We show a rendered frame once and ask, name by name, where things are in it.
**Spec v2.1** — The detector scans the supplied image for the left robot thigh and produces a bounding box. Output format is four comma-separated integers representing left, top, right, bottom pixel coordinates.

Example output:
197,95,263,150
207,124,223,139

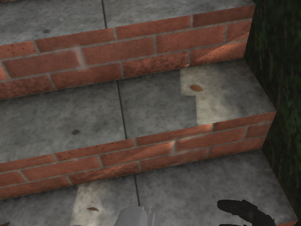
114,205,155,226

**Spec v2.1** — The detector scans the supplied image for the robot right hand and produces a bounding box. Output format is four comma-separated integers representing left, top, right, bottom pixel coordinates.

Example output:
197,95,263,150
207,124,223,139
217,200,277,226

